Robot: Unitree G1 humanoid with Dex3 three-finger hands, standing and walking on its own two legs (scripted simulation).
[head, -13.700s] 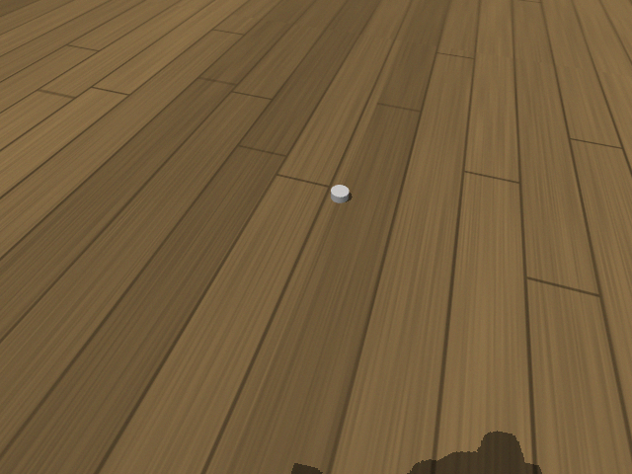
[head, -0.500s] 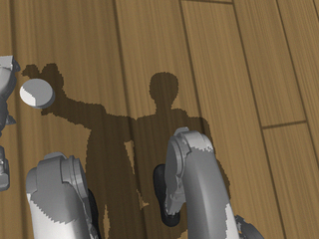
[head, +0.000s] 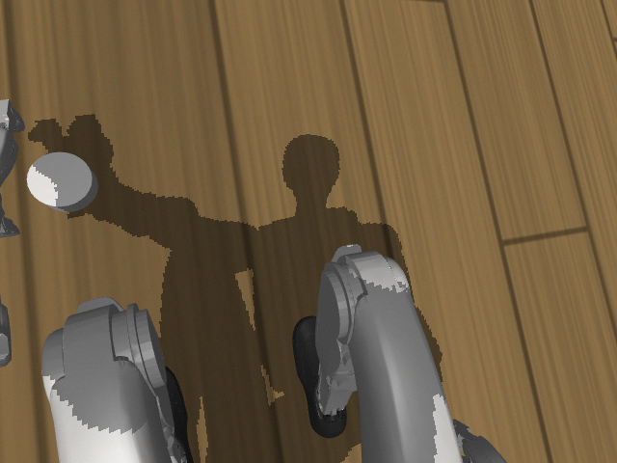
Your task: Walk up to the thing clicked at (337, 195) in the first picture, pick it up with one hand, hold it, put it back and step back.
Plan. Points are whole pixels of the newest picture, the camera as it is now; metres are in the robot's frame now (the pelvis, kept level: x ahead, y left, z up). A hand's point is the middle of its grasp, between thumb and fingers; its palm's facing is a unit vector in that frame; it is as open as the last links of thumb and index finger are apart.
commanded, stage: rise first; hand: left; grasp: from above
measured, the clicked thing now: (64, 182) +0.51 +0.26 -0.30
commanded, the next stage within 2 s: approach in 0.40 s
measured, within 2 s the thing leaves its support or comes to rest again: neither
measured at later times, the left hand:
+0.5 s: hand out of the picture +0.47 +0.30 -0.17, palm faces -0.44 -0.06 -0.89, open 14.0 cm
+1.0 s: hand (56, 140) +0.52 +0.23 -0.17, palm faces -0.37 -0.04 -0.93, open 14.0 cm
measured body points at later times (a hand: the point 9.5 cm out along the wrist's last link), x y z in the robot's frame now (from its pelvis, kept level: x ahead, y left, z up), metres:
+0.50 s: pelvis +0.00 +0.00 +0.00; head +0.24 +0.08 +0.37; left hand +0.49 +0.30 -0.12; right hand +0.03 -0.27 -0.09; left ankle +0.07 +0.13 -0.28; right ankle +0.10 -0.13 -0.28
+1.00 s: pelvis +0.00 +0.00 +0.00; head +0.26 +0.06 +0.36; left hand +0.54 +0.23 -0.12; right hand +0.00 -0.27 -0.09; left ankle +0.07 +0.13 -0.28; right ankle +0.10 -0.13 -0.28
